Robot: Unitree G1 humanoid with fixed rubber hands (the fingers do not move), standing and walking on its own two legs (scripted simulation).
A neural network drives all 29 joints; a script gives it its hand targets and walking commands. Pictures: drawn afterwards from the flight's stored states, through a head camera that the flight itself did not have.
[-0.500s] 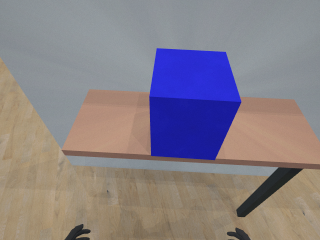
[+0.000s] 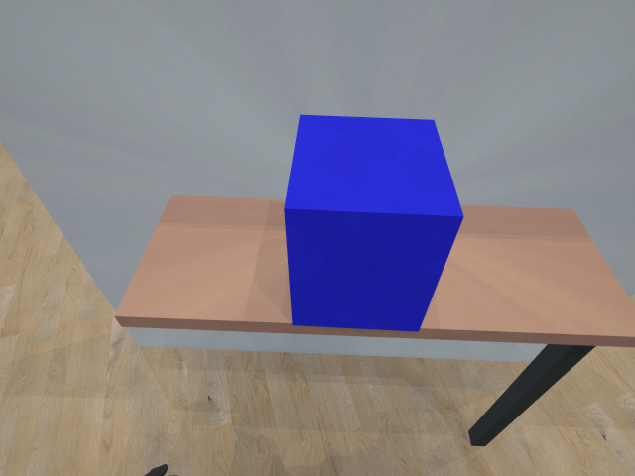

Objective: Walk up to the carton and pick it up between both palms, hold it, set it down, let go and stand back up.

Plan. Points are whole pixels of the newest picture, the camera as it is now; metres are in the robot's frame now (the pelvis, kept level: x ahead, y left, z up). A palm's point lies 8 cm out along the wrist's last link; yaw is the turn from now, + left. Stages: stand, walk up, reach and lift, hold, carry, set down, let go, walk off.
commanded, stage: stand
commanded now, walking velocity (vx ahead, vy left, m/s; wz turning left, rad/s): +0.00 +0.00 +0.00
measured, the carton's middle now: (360, 225) +0.47 -0.05 +0.06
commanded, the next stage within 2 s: walk up in 0.68 s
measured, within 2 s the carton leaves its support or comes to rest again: neither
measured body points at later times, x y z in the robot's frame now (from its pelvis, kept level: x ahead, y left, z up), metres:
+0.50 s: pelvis -0.01 +0.00 +0.01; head +0.01 +0.00 +0.46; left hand +0.07 +0.23 -0.14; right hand +0.04 -0.23 -0.14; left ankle +0.01 +0.12 -0.73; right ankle +0.01 -0.12 -0.73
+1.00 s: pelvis +0.01 +0.00 +0.01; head +0.02 +0.00 +0.46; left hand +0.03 +0.24 -0.14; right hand +0.04 -0.23 -0.14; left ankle +0.01 +0.12 -0.73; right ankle +0.01 -0.12 -0.73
